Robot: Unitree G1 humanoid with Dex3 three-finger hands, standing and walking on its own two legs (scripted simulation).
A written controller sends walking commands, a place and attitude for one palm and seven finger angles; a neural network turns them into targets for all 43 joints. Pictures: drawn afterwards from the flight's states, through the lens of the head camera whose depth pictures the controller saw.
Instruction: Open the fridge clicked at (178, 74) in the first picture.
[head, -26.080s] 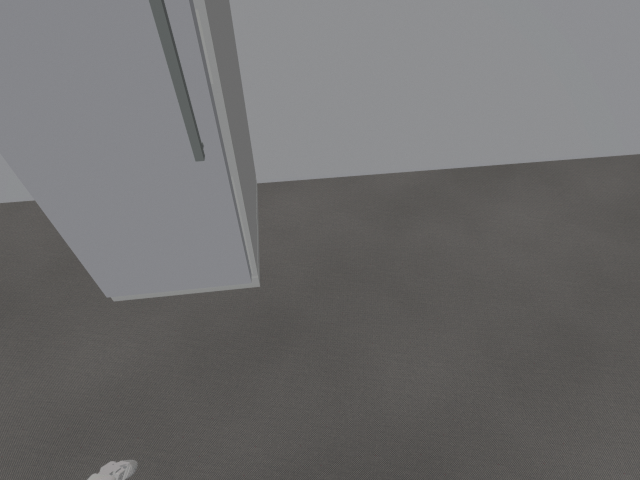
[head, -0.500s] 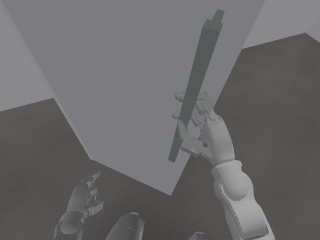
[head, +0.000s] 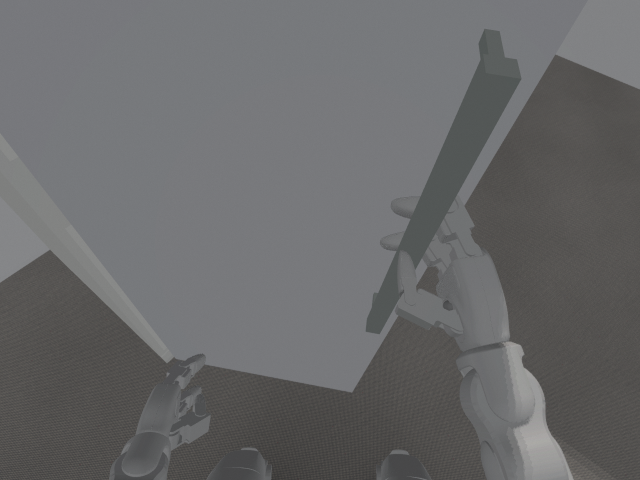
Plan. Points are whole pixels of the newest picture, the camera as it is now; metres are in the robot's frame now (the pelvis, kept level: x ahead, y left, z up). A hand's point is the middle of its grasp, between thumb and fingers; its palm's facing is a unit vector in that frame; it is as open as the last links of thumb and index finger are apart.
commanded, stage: walk backward, drawing the door open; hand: right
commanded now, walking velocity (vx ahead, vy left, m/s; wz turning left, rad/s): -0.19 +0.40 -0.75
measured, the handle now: (410, 236) +0.34 -0.06 +0.14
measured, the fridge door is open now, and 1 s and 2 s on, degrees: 61 77 72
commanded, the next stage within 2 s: stop walking and hold the door back in 0.26 s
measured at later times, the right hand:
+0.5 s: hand (317, 425) +0.16 +0.03 +0.14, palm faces +0.35 +0.91 -0.21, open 7.5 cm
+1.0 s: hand (329, 403) +0.17 +0.02 +0.15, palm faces +0.36 +0.91 -0.20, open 7.2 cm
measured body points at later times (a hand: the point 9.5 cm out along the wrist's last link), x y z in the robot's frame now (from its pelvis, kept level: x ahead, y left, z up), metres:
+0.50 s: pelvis -0.05 +0.23 +0.01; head -0.01 +0.24 +0.45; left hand +0.20 +0.37 -0.10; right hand +0.13 -0.02 +0.15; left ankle +0.04 +0.33 -0.71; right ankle -0.09 +0.04 -0.66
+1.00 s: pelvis -0.17 +0.29 +0.02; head -0.15 +0.30 +0.47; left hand +0.05 +0.51 -0.09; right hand +0.15 -0.03 +0.16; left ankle +0.02 +0.34 -0.70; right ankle -0.22 +0.19 -0.72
